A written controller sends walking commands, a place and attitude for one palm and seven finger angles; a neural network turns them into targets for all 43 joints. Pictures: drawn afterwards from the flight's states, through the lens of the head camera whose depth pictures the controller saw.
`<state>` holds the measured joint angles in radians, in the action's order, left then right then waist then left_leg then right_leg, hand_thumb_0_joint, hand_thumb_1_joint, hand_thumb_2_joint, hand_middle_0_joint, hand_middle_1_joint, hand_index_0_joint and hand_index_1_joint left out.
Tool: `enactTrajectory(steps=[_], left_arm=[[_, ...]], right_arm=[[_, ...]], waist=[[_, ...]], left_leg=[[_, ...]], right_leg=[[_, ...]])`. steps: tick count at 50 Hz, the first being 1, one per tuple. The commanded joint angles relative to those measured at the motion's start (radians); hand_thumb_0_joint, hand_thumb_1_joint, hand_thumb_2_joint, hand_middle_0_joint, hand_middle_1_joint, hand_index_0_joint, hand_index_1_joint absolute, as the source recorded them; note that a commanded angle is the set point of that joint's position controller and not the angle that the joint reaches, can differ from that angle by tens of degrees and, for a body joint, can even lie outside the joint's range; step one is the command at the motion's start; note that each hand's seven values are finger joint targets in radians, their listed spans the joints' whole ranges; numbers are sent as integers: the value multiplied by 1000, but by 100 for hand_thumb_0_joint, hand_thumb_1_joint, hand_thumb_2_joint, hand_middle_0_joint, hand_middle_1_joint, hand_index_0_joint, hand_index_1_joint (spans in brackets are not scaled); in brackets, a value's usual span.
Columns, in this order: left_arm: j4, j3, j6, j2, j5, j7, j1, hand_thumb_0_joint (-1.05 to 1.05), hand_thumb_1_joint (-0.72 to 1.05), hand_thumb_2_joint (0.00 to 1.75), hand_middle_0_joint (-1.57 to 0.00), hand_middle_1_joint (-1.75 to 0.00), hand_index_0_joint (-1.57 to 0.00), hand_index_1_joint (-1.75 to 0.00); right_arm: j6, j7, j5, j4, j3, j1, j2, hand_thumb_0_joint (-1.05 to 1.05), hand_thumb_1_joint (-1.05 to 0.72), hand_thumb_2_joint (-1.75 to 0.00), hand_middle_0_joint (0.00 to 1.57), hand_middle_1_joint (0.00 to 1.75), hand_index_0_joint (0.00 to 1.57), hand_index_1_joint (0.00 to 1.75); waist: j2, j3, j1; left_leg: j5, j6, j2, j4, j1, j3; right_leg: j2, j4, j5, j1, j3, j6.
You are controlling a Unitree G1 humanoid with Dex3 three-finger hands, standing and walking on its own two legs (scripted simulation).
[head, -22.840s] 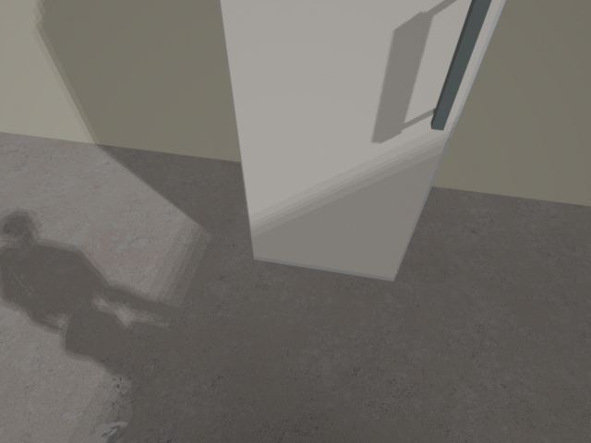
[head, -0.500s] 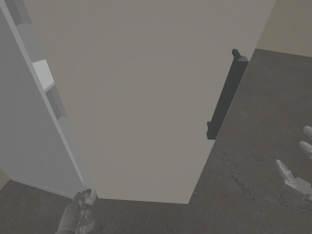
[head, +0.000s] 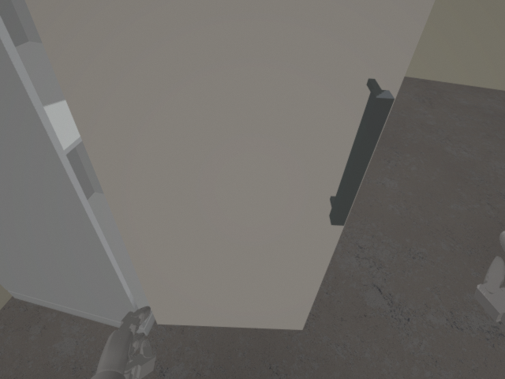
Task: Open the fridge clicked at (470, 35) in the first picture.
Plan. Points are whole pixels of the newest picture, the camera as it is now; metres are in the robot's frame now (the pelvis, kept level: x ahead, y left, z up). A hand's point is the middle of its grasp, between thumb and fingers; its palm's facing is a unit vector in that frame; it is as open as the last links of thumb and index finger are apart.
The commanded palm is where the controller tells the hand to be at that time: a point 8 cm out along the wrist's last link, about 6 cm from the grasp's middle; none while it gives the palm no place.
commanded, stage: step back with the hand held close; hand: right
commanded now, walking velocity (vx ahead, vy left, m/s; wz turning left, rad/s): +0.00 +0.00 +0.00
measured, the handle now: (352, 160) +0.44 -0.18 +0.15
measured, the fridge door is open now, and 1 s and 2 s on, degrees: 78 78 78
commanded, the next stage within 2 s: stop stepping back and stand still in 1.28 s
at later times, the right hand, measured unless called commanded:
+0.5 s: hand out of the picture +0.15 -0.29 +0.14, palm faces +0.36 +0.80 -0.47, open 7.4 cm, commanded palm +0.09 -0.32 +0.17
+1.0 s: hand out of the picture +0.06 -0.32 +0.17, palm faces +0.51 +0.76 -0.40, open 7.4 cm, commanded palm -0.02 -0.35 +0.17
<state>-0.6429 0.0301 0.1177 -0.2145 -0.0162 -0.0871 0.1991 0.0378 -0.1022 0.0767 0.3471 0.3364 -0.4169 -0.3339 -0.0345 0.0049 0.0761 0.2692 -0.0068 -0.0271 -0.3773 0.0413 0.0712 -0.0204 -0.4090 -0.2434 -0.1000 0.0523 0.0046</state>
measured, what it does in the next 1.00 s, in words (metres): walks backwards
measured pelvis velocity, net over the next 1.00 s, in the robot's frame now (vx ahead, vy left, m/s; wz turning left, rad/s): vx -0.13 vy -0.04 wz -0.10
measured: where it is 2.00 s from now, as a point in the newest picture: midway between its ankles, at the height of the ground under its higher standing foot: outside the picture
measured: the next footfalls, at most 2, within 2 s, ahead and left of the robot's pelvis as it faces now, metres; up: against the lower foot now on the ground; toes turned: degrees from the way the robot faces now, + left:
left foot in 1.16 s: -0.23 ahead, +0.09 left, +0.00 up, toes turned -2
right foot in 1.26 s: -0.05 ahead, -0.11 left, +0.00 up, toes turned -2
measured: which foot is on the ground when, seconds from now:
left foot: down 0.00-0.90, up 0.92-1.00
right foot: down 0.00-1.00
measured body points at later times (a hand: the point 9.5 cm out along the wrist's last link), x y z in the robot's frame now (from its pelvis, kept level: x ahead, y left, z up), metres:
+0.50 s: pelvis -0.05 -0.02 +0.00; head -0.03 -0.03 +0.45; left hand +0.13 +0.22 -0.07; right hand +0.13 -0.33 +0.17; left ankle -0.04 +0.12 -0.74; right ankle -0.01 -0.11 -0.74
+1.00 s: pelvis -0.13 -0.04 -0.01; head -0.13 -0.07 +0.44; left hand +0.05 +0.19 -0.08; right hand +0.03 -0.36 +0.19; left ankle -0.15 +0.11 -0.69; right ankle -0.01 -0.12 -0.74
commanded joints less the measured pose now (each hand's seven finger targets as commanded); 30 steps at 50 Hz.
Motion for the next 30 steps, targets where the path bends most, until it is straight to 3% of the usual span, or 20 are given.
enactTrajectory(steps=[1,3,5,6,7,8,9,10,13,15,18,21,24,28,30], left_arm=[[157,-41,48,-115,-3,-8,-137,0,90,90,-20,-30,-20,-30],[155,-44,46,-117,-2,-9,-139,0,90,90,-20,-30,-20,-30],[161,-41,46,-116,-1,-8,-145,0,90,90,-20,-30,-20,-30],[201,-43,20,-135,8,-3,-148,0,90,90,-20,-30,-20,-30],[181,-42,2,-120,3,-5,-141,0,90,90,-20,-30,-20,-30],[192,-47,-6,-119,2,-6,-154,0,90,90,-20,-30,-20,-30],[194,-46,-19,-115,2,-3,-139,0,90,90,-20,-30,-20,-30],[202,-49,-29,-120,2,-2,-130,0,90,90,-20,-30,-20,-30],[229,-62,-53,-131,6,-2,-121,0,90,90,-20,-30,-20,-30],[246,-65,-72,-129,9,-2,-114,0,90,90,-20,-30,-20,-30],[262,-72,-85,-130,14,-10,-117,0,90,90,-20,-30,-20,-30],[271,-73,-89,-133,20,-15,-107,0,90,90,-20,-30,-20,-30],[274,-75,-73,-144,20,-21,-103,0,90,90,-20,-30,-20,-30],[278,-78,-46,-164,21,-21,-110,0,90,90,-20,-30,-20,-30],[274,-78,-33,-165,24,-19,-103,0,90,90,-20,-30,-20,-30]], right_arm=[[67,-15,-4,218,130,105,-204,0,-90,-90,20,30,20,30],[62,-12,1,191,133,85,-202,0,-90,-90,20,30,20,30],[70,-10,-2,241,102,154,-188,0,-90,-90,20,30,20,30],[113,-23,-12,314,220,264,-322,0,-90,-90,20,30,20,30],[115,-15,-11,221,159,149,-241,0,-90,-90,20,30,20,30],[116,-15,-17,231,166,124,-254,0,-90,-90,20,30,20,30],[113,-13,-18,223,138,84,-219,0,-90,-90,20,30,20,30],[117,-14,-21,240,137,54,-215,0,-90,-90,20,30,20,30],[124,-18,-15,277,158,-59,-222,0,-90,-90,20,30,20,30],[132,-24,-10,311,182,-99,-241,0,-90,-90,20,30,20,30],[137,-32,-3,336,218,-121,-276,0,-90,-90,20,30,20,30],[146,-38,-1,337,216,-110,-272,0,-90,-90,20,30,20,30],[163,-43,-9,361,214,-82,-274,0,-90,-90,20,30,20,30],[186,-44,-31,335,211,-59,-247,0,-90,-90,20,30,20,30],[195,-43,-43,308,209,-53,-231,0,-90,-90,20,30,20,30]], waist=[[-33,49,2],[-1,31,3],[-19,55,-4],[-14,-15,-40],[54,0,-47],[66,10,-39],[75,32,-49],[33,68,-50],[-37,157,-49],[-18,200,-51],[19,208,-51],[17,174,-55],[-62,148,-55],[-148,95,-47],[-145,57,-48]], left_leg=[[-265,12,21,45,42,-16],[-245,12,23,61,52,-17],[-247,10,20,55,44,-21],[-303,3,-34,107,141,-73],[-320,5,-61,102,153,-67],[-386,2,-73,99,160,-73],[-412,2,-80,84,156,-65],[-443,3,-81,60,145,-58],[-471,-4,-62,5,108,-43],[-481,-6,-54,-22,90,-41],[-470,-9,-49,-32,100,-48],[-388,-12,-37,-39,116,-49],[-272,-18,-3,-72,97,-40],[-149,-19,40,-198,-60,-42],[-113,-19,41,-245,-100,-53]], right_leg=[[14,45,256,32,-25,23],[12,51,234,29,-25,24],[15,49,235,41,-25,27],[-7,-10,197,-41,-29,41],[-4,-38,199,-44,-40,40],[-2,-54,219,-37,-30,40],[-1,-68,242,-37,-29,36],[-6,-71,290,-33,-28,35],[-21,-59,415,-17,-36,34],[-29,-61,456,-27,-41,35],[-34,-58,425,-49,-48,33],[-44,-31,352,-103,-65,35],[-65,29,244,-173,-101,48],[-115,164,-181,-464,-185,93],[-137,190,-369,-597,-204,110]])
